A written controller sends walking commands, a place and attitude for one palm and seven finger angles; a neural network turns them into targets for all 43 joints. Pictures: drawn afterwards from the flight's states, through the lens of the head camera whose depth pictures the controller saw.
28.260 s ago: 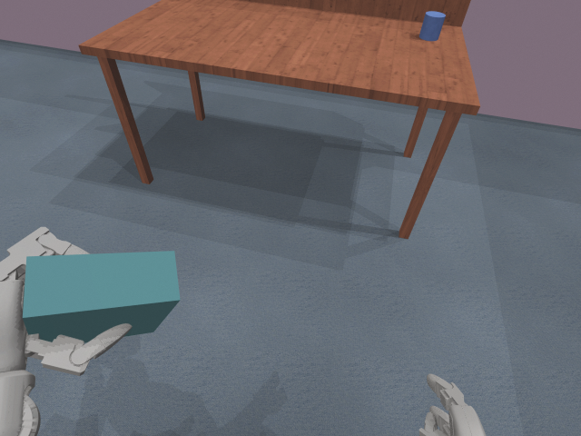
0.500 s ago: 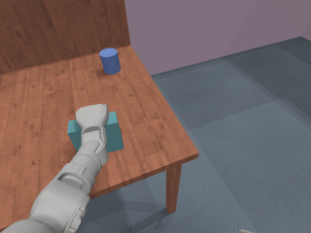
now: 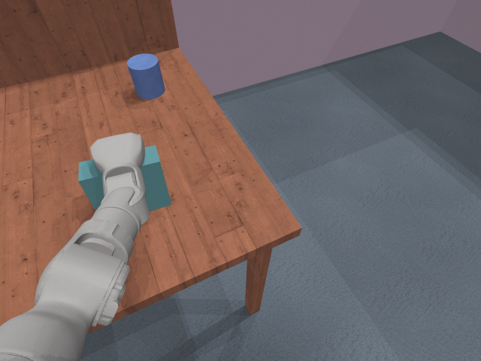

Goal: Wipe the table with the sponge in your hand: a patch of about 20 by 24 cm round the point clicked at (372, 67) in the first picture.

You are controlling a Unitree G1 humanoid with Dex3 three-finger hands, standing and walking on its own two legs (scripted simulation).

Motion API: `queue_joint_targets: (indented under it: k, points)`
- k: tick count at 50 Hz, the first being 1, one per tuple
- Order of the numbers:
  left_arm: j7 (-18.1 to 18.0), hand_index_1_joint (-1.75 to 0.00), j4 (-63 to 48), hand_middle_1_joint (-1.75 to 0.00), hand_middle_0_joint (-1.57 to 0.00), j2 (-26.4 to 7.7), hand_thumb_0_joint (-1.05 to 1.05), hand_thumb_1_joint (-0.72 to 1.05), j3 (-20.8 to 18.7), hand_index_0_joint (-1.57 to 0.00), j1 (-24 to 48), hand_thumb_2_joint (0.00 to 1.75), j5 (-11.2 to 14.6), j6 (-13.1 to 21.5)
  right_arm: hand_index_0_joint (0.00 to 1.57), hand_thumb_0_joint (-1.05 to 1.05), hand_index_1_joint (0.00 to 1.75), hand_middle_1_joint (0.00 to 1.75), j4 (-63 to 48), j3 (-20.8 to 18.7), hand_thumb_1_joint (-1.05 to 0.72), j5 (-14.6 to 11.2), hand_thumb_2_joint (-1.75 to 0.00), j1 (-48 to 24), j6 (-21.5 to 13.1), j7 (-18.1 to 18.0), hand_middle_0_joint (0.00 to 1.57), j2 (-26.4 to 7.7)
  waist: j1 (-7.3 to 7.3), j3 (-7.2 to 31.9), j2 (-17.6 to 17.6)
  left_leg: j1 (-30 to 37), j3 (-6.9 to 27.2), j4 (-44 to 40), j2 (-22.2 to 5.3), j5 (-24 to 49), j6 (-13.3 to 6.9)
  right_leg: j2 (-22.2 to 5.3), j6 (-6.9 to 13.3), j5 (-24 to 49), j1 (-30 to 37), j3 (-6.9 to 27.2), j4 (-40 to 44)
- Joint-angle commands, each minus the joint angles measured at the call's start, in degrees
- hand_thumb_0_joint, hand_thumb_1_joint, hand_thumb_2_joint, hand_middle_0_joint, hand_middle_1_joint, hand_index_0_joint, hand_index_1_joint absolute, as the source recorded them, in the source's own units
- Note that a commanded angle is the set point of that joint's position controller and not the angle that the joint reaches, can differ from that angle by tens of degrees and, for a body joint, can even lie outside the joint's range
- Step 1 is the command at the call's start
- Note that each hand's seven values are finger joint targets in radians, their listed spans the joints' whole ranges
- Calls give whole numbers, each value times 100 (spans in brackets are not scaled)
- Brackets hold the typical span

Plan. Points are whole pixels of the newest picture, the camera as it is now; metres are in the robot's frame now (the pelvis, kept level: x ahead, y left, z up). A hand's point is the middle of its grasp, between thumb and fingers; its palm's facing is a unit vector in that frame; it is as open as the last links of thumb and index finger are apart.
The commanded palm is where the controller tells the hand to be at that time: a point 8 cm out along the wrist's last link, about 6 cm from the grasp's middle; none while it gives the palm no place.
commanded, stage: wipe forward along the third lane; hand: left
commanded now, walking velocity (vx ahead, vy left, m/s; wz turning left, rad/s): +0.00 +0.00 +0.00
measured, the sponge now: (131, 192) +0.44 +0.22 +0.00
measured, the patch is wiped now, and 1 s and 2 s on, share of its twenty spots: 0.95 1.00 1.00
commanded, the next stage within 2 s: wipe back along the third lane in 0.56 s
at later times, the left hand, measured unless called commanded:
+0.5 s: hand (120, 153) +0.50 +0.24 +0.04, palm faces -0.12 +0.00 -0.99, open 9.7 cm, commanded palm +0.49 +0.23 +0.08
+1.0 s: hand (116, 154) +0.50 +0.25 +0.04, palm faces -0.06 +0.01 -1.00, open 9.7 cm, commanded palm +0.46 +0.22 +0.07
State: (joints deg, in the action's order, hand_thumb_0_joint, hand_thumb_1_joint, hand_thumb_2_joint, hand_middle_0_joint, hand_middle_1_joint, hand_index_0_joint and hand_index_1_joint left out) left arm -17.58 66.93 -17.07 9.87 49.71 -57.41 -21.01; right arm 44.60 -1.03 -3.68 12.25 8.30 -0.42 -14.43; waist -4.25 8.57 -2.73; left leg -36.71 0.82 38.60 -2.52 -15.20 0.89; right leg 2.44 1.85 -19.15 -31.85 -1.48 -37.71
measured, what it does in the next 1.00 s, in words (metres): stands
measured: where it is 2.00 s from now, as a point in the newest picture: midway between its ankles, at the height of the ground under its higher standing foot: outside the picture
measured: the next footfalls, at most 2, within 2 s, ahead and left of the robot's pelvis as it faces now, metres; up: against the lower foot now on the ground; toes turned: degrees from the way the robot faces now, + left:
none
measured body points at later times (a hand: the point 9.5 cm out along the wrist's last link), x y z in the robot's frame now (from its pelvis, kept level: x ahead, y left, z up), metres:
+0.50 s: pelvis +0.00 +0.02 -0.01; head +0.09 +0.03 +0.44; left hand +0.50 +0.23 +0.10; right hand +0.03 -0.24 -0.14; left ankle +0.03 +0.13 -0.72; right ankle -0.01 -0.10 -0.72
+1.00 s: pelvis +0.02 +0.03 +0.00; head +0.09 +0.04 +0.44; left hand +0.50 +0.24 +0.10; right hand +0.04 -0.23 -0.14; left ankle +0.03 +0.13 -0.72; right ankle -0.01 -0.10 -0.72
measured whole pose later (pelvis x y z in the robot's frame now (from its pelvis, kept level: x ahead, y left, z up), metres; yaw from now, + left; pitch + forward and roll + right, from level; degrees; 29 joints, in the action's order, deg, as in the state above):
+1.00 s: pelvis +0.02 +0.03 +0.00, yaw -2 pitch +17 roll -3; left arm -19.4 68.2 -20.1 9.9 53.4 -57.0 -21.9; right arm 45.6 -1.7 -2.7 16.7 8.9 2.7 -13.0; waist -5.4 10.2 -2.4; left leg -40.4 -0.8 41.1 -2.3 -18.1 -1.2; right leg 2.1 -0.4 -19.3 -34.1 0.2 -36.1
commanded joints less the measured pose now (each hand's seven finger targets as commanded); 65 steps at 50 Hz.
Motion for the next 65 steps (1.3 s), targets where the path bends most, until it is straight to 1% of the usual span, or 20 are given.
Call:
queue_joint_targets:
  k: [1,4,7,8,13,17,19,27,29,31,33,37,41,44,47,50,54,56,58,65]
  points:
    - [-150,-160,-306,-160,-120,-966,0,10,-53,-120,1887,130,-115,-143,20,0,30,30,-513,-259,-90,8,-90,50,-163,-42,20,-815,-190,1401,602,951,-199,-202,190,571,-373,-64,-70,1541,446,101,683]
    - [-154,-160,-104,-160,-120,-1237,0,10,-226,-120,1995,130,-142,-154,20,0,30,30,-476,-255,-90,21,-90,146,-163,-51,20,-858,-207,1363,587,889,-152,-179,179,597,-372,-52,-61,1487,352,59,627]
    - [-133,-160,-116,-160,-120,-1016,0,10,-72,-120,2311,130,-174,-156,20,0,30,30,-466,-272,-90,29,-90,193,-184,-26,20,-823,-284,1480,386,981,-133,-145,158,748,-370,-30,-37,1579,232,28,566]
    - [-138,-160,-19,-160,-120,-1162,0,10,-143,-120,2236,130,-232,-157,20,0,30,30,-440,-275,-90,45,-90,270,-169,-21,20,-857,-256,1508,388,1001,-99,-121,155,769,-356,-13,-23,1500,165,-12,522]
    - [-130,-160,89,-160,-120,-1081,0,10,-66,-120,2614,130,-192,-158,20,0,30,30,-414,-286,-90,68,-90,390,-193,1,20,-863,-374,1545,279,1009,-69,-74,129,776,-361,26,-26,1407,-31,-44,486]
    - [-126,-160,203,-160,-120,-1347,0,10,-232,-120,2903,130,-221,-175,20,0,30,30,-358,-297,-90,81,-90,492,-209,9,20,-901,-459,1694,316,943,-53,-9,98,876,-373,28,-35,1545,-18,-25,443]
    - [-117,-160,417,-160,-120,-1600,0,10,-344,-120,2725,130,-284,-209,20,0,30,30,-356,-284,-90,96,-90,597,-206,10,20,-946,-415,1696,404,836,-67,21,118,833,-377,38,-45,1529,5,-25,444]
    - [20,-160,411,-160,-120,-1717,0,10,-342,-120,3261,130,-345,-119,20,0,30,30,-329,-325,-90,115,-90,858,-267,47,20,-964,-555,1888,117,902,-11,114,61,982,-380,86,-20,1498,-224,-55,363]
    - [38,-160,488,-160,-120,-1880,0,10,-409,-120,3063,130,-424,-93,20,0,30,30,-329,-329,-90,130,-90,963,-253,57,20,-982,-485,1980,26,895,-14,186,74,1047,-371,98,-8,1537,-241,-65,322]
    - [57,-160,553,-160,-120,-1847,0,10,-356,-120,3148,130,-426,-94,20,0,30,30,-300,-318,-90,140,-90,1000,-252,76,20,-1000,-572,1837,110,822,-25,195,52,975,-376,114,-20,1527,-324,-70,355]
    - [63,-160,512,-160,-120,-1986,0,10,-491,-120,3137,130,-423,-33,20,0,30,30,-302,-343,-90,154,-90,1075,-263,80,20,-1013,-517,1990,21,862,-3,229,59,1090,-375,121,-4,1577,-293,-72,303]
    - [128,-160,309,-160,-120,-1222,0,10,-171,-120,2468,130,-296,50,20,0,30,30,-382,-387,-90,150,-90,1000,-247,155,20,-902,-383,2140,-62,1123,-3,207,32,1412,-338,144,29,1804,-219,-118,287]
    - [55,-160,285,-160,-120,-1224,0,10,-240,-120,2022,130,-146,-17,20,0,30,30,-395,-363,-90,115,-90,888,-185,188,20,-903,-258,1900,254,1033,-44,76,44,1218,-342,147,8,1706,-10,-134,422]
    - [14,-160,90,-160,-120,-740,0,10,14,-120,1884,130,-16,-90,20,0,30,30,-377,-383,-90,100,-90,734,-178,236,20,-844,-186,1870,-49,1385,-30,-23,27,1398,-324,151,40,1661,-67,-187,463]
    - [11,-160,-80,-160,-120,-489,0,10,42,-120,1545,130,117,-128,20,0,30,30,-411,-380,-90,84,-90,535,-118,253,20,-805,-88,1887,53,1500,-51,-110,29,1561,-308,122,55,1892,189,-183,491]
    - [16,-160,-126,-160,-120,-488,0,10,63,-120,1228,130,154,-198,20,0,30,30,-450,-345,-90,62,-90,389,-39,247,20,-811,-24,1656,367,1465,-83,-200,62,1484,-321,96,39,1985,409,-186,599]
    - [32,-160,-420,-160,-120,-53,0,10,330,-120,1057,130,166,-200,20,0,30,30,-513,-344,-90,59,-90,152,40,233,20,-760,1,1482,414,1732,-49,-280,44,1670,-304,81,70,2066,413,-242,626]
    - [2,-160,-494,-160,-120,-104,0,10,277,-120,984,130,177,-239,20,0,30,30,-545,-321,-90,48,-90,26,100,206,20,-753,26,1410,544,1720,-73,-333,72,1623,-299,56,67,2139,563,-214,684]
    - [-24,-160,-643,-160,-120,17,0,10,348,-120,1070,130,201,-244,20,0,30,30,-547,-319,-90,48,-90,-83,129,186,20,-727,29,1322,363,1844,-61,-354,85,1688,-293,45,88,2128,538,-221,690]
    - [10,-160,-1015,-160,-120,392,0,10,608,-120,748,130,185,-417,20,0,30,30,-672,-293,-90,51,-90,-410,300,177,20,-661,111,1416,454,2002,-108,-381,151,1894,-278,4,112,2539,882,-211,738]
